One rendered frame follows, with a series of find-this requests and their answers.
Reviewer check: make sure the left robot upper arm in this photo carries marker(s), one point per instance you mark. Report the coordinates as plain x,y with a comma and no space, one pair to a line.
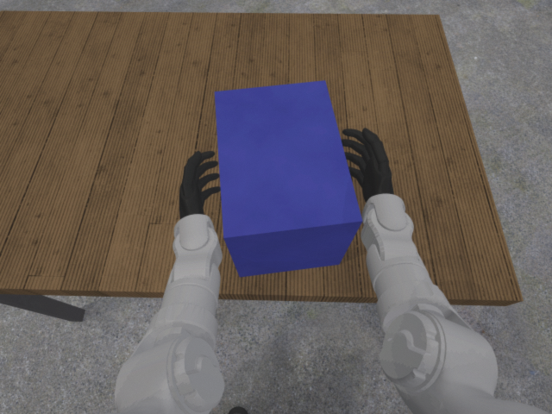
180,376

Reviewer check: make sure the carton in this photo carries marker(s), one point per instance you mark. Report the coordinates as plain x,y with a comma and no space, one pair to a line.
288,200

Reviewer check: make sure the robot left forearm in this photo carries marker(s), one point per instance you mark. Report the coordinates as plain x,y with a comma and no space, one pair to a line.
191,295

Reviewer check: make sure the table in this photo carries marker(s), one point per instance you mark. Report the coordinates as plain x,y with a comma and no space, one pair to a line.
100,112

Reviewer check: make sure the right robot upper arm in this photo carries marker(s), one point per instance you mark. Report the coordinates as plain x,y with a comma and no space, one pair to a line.
441,367

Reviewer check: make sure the left robot hand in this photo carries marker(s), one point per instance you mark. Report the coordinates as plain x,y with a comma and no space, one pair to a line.
191,199

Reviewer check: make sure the robot right forearm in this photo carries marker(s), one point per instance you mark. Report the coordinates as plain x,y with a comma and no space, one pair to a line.
398,275

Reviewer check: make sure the right robot hand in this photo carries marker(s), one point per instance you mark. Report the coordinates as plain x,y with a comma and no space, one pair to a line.
374,176

